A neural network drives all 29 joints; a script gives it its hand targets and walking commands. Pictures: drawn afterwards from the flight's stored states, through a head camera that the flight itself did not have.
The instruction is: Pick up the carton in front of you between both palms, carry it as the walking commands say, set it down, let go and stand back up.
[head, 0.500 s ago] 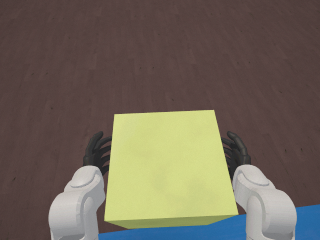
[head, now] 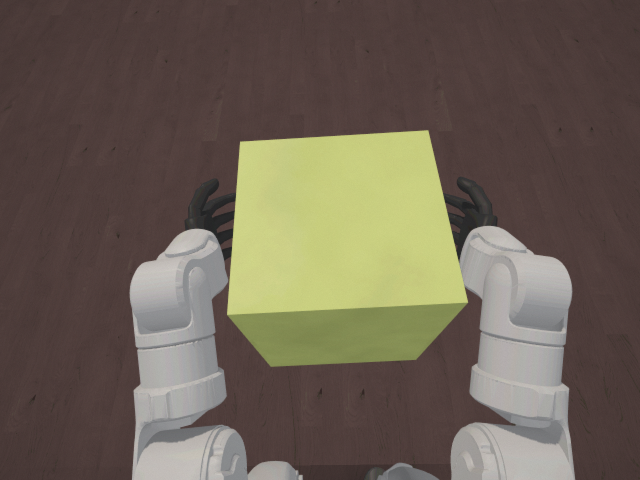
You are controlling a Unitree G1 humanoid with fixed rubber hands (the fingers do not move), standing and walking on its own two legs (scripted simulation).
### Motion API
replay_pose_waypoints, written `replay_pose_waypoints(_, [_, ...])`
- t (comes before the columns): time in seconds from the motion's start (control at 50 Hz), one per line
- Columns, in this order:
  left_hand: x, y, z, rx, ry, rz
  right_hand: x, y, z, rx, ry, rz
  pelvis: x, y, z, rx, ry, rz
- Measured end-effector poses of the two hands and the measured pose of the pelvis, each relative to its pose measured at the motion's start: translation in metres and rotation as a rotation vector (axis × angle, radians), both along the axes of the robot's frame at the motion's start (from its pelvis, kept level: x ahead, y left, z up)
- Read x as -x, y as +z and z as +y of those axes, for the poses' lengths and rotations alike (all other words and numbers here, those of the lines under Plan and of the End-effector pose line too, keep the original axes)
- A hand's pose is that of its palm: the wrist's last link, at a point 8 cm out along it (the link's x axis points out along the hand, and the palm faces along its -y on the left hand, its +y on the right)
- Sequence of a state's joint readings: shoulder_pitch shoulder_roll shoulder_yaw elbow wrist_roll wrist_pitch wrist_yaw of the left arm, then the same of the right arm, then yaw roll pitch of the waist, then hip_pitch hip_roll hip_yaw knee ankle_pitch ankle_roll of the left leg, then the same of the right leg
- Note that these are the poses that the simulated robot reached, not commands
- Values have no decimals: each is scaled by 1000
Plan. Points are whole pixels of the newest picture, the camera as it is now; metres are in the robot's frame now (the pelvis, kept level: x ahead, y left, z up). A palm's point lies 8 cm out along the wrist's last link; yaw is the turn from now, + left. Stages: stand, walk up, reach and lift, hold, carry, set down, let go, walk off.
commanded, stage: carry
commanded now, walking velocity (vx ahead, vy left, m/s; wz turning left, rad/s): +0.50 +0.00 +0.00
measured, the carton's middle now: (339, 264) +0.36 +0.02 +0.04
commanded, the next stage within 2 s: none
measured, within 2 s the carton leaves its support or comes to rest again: neither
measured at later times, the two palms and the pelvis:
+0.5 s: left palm (266, 30) +0.71 +0.13 +0.17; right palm (469, 38) +0.67 -0.16 +0.17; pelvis +0.34 +0.03 +0.04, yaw -2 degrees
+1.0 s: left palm out of the picture +1.01 +0.14 +0.21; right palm out of the picture +1.02 -0.16 +0.20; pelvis +0.66 -0.03 +0.07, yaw +0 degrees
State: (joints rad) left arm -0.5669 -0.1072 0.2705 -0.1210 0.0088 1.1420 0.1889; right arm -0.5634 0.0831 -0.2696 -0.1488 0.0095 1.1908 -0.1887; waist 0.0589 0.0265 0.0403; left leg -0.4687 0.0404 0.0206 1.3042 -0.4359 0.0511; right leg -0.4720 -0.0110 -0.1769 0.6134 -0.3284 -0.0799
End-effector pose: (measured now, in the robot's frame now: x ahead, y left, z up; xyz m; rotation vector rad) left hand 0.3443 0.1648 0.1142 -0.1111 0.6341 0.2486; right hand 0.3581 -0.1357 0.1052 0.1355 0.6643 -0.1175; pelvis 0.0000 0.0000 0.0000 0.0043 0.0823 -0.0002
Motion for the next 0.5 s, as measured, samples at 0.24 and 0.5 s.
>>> replay_pose_waypoints(0.24, [-178,16,-3,45,-31,-120,-162,17,-3,-8,-67,-117,-163,12,7,-11,-27,34])
replay_pose_waypoints(0.5, [-365,51,-32,78,-153,-112,-312,62,-29,36,-181,-110,-343,44,27,17,-28,19])
